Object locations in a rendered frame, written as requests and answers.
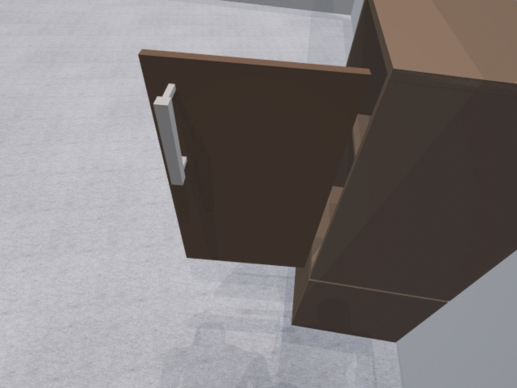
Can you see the cupboard door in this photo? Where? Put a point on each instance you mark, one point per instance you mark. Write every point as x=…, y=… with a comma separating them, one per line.
x=264, y=141

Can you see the handle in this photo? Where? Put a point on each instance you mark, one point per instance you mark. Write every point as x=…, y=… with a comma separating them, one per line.
x=164, y=112

